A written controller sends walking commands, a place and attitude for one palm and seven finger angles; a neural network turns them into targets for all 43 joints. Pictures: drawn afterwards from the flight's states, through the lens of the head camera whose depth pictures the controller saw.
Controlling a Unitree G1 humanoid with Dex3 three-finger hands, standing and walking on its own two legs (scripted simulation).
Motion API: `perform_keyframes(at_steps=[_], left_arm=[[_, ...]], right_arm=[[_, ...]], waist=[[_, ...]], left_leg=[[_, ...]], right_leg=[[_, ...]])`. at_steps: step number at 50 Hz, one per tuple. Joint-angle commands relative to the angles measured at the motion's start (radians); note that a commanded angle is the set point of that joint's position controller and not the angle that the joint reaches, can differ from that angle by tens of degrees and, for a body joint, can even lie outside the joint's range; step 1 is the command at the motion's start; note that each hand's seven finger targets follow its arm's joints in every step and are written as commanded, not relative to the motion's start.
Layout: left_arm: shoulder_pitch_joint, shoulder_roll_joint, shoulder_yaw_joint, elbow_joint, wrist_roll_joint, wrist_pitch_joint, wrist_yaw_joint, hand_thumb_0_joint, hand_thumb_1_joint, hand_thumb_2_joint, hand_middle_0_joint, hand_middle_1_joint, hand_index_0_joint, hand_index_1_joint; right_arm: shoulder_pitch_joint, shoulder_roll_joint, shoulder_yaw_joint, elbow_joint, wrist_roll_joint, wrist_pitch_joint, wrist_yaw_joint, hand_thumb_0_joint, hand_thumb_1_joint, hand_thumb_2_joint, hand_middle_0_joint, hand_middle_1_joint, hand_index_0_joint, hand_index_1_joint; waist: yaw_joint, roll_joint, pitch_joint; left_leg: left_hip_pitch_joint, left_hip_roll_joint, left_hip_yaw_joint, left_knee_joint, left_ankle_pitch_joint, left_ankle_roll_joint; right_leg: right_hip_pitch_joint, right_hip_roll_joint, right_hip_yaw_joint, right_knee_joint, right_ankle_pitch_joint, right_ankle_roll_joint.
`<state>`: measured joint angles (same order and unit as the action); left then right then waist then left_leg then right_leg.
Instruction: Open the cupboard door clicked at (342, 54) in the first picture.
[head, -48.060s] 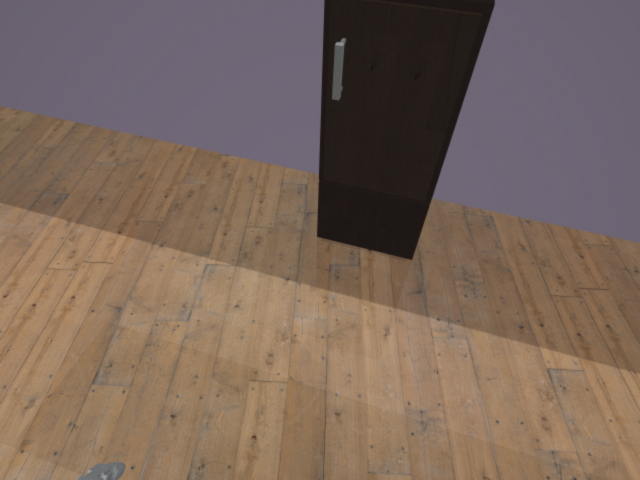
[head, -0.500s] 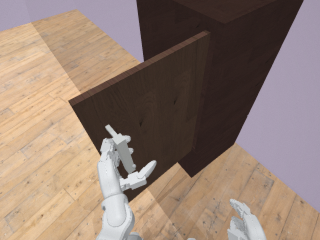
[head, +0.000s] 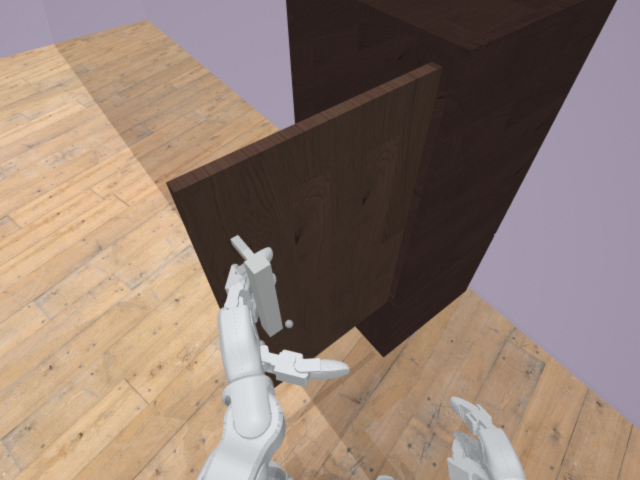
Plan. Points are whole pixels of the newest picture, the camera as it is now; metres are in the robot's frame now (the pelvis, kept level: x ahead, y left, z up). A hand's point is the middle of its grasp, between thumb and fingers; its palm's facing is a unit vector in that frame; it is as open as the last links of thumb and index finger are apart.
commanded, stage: slide the hand sideways off the handle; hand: left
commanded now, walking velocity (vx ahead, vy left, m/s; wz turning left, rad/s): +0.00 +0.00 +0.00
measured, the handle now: (256, 288) +0.34 +0.10 +0.06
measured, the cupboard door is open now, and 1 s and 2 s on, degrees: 91 94 94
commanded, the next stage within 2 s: draw the hand back to the body in 1.22 s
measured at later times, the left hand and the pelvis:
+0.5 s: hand (282, 359) +0.25 +0.06 +0.06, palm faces -0.10 -1.00 +0.01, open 16.2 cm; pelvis +0.00 +0.02 -0.01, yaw -1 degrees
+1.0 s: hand (231, 399) +0.20 +0.11 +0.06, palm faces -0.02 -1.00 -0.01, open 16.2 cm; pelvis +0.01 +0.01 -0.01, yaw -1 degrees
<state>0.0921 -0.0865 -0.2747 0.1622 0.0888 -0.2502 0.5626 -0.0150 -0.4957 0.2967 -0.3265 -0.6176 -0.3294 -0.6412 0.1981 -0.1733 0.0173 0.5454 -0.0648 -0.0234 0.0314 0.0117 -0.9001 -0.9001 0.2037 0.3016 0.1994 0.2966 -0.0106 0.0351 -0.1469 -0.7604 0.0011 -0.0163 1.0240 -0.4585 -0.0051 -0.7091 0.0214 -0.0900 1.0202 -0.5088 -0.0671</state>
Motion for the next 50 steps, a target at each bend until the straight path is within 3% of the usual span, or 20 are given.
perform_keyframes(at_steps=[1,2,3,4,5,7,9,11,13,16,21,23,26,39,43,50], left_arm=[[-0.207,-0.157,-0.003,-0.216,0.016,-0.040,0.045,0.000,-0.500,0.300,-0.150,-0.300,-0.150,-0.300],[-0.219,-0.020,-0.213,-0.243,0.118,-0.102,-0.166,0.000,-0.500,0.300,-0.150,-0.300,-0.150,-0.300],[-0.229,0.055,-0.123,-0.321,0.075,-0.153,-0.283,0.000,-0.500,0.300,-0.150,-0.300,-0.150,-0.300],[-0.224,0.083,-0.123,-0.333,0.052,-0.177,-0.372,0.000,-0.500,0.300,-0.150,-0.300,-0.150,-0.300],[-0.218,0.086,-0.119,-0.344,0.013,-0.194,-0.448,0.000,-0.500,0.300,-0.150,-0.300,-0.150,-0.300],[-0.166,0.040,-0.108,-0.357,-0.085,-0.186,-0.517,0.000,-0.500,0.300,-0.150,-0.300,-0.150,-0.300],[-0.162,0.012,-0.076,-0.326,-0.148,-0.160,-0.504,0.000,-0.500,0.300,-0.150,-0.300,-0.150,-0.300],[-0.103,0.033,-0.025,-0.325,-0.159,-0.141,-0.459,0.000,-0.500,0.300,-0.150,-0.300,-0.150,-0.300],[-0.063,0.068,0.006,-0.351,-0.128,-0.136,-0.414,0.000,-0.500,0.300,-0.150,-0.300,-0.150,-0.300],[-0.034,0.079,0.000,-0.360,-0.074,-0.139,-0.378,0.000,-0.500,0.300,-0.150,-0.300,-0.150,-0.300],[0.055,0.104,0.015,-0.421,-0.058,-0.140,-0.373,0.000,-0.500,0.300,-0.150,-0.300,-0.150,-0.300],[0.119,0.113,0.025,-0.436,-0.062,-0.137,-0.381,0.000,-0.500,0.300,-0.150,-0.300,-0.150,-0.300],[0.145,0.123,0.037,-0.459,-0.081,-0.133,-0.394,0.000,-0.500,0.300,-0.150,-0.300,-0.150,-0.300],[0.412,0.175,0.089,-0.591,-0.121,-0.174,-0.463,0.000,-0.500,0.300,-0.150,-0.300,-0.150,-0.300],[0.455,0.193,0.099,-0.623,-0.137,-0.189,-0.497,0.000,-0.500,0.300,-0.150,-0.300,-0.150,-0.300],[0.551,0.244,0.168,-0.654,-0.188,-0.222,-0.572,0.000,-0.500,0.300,-0.150,-0.300,-0.150,-0.300]], right_arm=[[-0.100,-0.091,-0.034,-0.153,0.004,-0.052,-0.006,0.000,-0.900,-0.900,0.200,0.300,0.200,0.300],[-0.029,-0.138,-0.035,-0.132,0.013,-0.048,0.003,0.000,-0.900,-0.900,0.200,0.300,0.200,0.300],[-0.023,-0.132,-0.054,-0.159,0.022,-0.044,0.000,0.000,-0.900,-0.900,0.200,0.300,0.200,0.300],[-0.026,-0.134,-0.049,-0.171,0.029,-0.043,-0.006,0.000,-0.900,-0.900,0.200,0.300,0.200,0.300],[-0.020,-0.131,-0.047,-0.182,0.039,-0.047,-0.009,0.000,-0.900,-0.900,0.200,0.300,0.200,0.300],[-0.034,-0.126,-0.038,-0.227,0.060,-0.055,-0.015,0.000,-0.900,-0.900,0.200,0.300,0.200,0.300],[-0.039,-0.129,-0.033,-0.235,0.068,-0.061,-0.025,0.000,-0.900,-0.900,0.200,0.300,0.200,0.300],[-0.042,-0.134,-0.032,-0.249,0.066,-0.062,-0.025,0.000,-0.900,-0.900,0.200,0.300,0.200,0.300],[-0.040,-0.137,-0.033,-0.261,0.060,-0.059,-0.020,0.000,-0.900,-0.900,0.200,0.300,0.200,0.300],[-0.027,-0.134,-0.035,-0.269,0.053,-0.049,-0.010,0.000,-0.900,-0.900,0.200,0.300,0.200,0.300],[-0.018,-0.131,-0.035,-0.291,0.054,-0.034,-0.003,0.000,-0.900,-0.900,0.200,0.300,0.200,0.300],[-0.018,-0.129,-0.033,-0.299,0.055,-0.030,-0.004,0.000,-0.900,-0.900,0.200,0.300,0.200,0.300],[-0.016,-0.130,-0.030,-0.304,0.057,-0.027,-0.010,0.000,-0.900,-0.900,0.200,0.300,0.200,0.300],[0.011,-0.128,-0.039,-0.325,0.059,-0.044,-0.013,0.000,-0.900,-0.900,0.200,0.300,0.200,0.300],[0.010,-0.132,-0.042,-0.334,0.061,-0.044,-0.018,0.000,-0.900,-0.900,0.200,0.300,0.200,0.300],[0.006,-0.130,-0.053,-0.333,0.068,-0.056,-0.034,0.000,-0.900,-0.900,0.200,0.300,0.200,0.300]], waist=[[-0.002,-0.090,-0.216],[-0.109,-0.136,-0.128],[-0.059,-0.074,-0.233],[-0.059,-0.040,-0.255],[-0.062,-0.044,-0.254],[-0.044,-0.026,-0.234],[-0.050,-0.091,-0.165],[-0.026,-0.112,-0.153],[-0.008,-0.099,-0.185],[-0.013,-0.095,-0.170],[0.002,-0.065,-0.195],[0.010,-0.068,-0.188],[-0.001,-0.067,-0.152],[0.010,-0.048,-0.197],[-0.005,-0.068,-0.168],[0.000,-0.072,-0.175]], left_leg=[[0.158,-0.018,-0.018,-0.111,0.180,0.019],[0.141,-0.019,-0.020,-0.087,0.190,0.040],[0.154,-0.021,-0.014,-0.078,0.208,0.041],[0.170,-0.021,-0.012,-0.075,0.213,0.043],[0.173,-0.021,-0.014,-0.075,0.206,0.043],[0.180,-0.019,-0.017,-0.095,0.156,0.040],[0.157,-0.016,-0.028,-0.106,0.091,0.038],[0.142,-0.017,-0.029,-0.120,0.073,0.034],[0.141,-0.018,-0.023,-0.116,0.102,0.034],[0.128,-0.016,-0.022,-0.109,0.100,0.034],[0.131,-0.016,-0.012,-0.108,0.135,0.031],[0.129,-0.016,-0.009,-0.109,0.154,0.029],[0.121,-0.014,-0.010,-0.108,0.132,0.030],[0.115,-0.015,-0.011,-0.065,0.247,0.027],[0.083,-0.017,-0.009,-0.047,0.232,0.030],[0.030,-0.024,-0.007,-0.015,0.189,0.029]], right_leg=[[0.069,-0.017,0.043,-0.189,0.220,0.031],[0.018,-0.032,0.087,-0.173,0.315,0.041],[0.071,-0.039,0.095,-0.156,0.356,0.033],[0.084,-0.041,0.102,-0.150,0.372,0.031],[0.086,-0.040,0.102,-0.151,0.361,0.031],[0.075,-0.029,0.088,-0.167,0.265,0.027],[0.035,-0.020,0.074,-0.190,0.162,0.035],[0.039,-0.018,0.067,-0.195,0.117,0.036],[0.052,-0.020,0.064,-0.170,0.149,0.033],[0.028,-0.019,0.062,-0.151,0.151,0.031],[0.056,-0.015,0.065,-0.139,0.202,0.026],[0.070,-0.013,0.064,-0.134,0.230,0.025],[0.053,-0.009,0.062,-0.142,0.212,0.029],[0.081,-0.003,0.062,-0.086,0.364,0.033],[0.068,-0.005,0.068,-0.085,0.376,0.041],[0.070,-0.014,0.097,-0.089,0.369,0.055]])
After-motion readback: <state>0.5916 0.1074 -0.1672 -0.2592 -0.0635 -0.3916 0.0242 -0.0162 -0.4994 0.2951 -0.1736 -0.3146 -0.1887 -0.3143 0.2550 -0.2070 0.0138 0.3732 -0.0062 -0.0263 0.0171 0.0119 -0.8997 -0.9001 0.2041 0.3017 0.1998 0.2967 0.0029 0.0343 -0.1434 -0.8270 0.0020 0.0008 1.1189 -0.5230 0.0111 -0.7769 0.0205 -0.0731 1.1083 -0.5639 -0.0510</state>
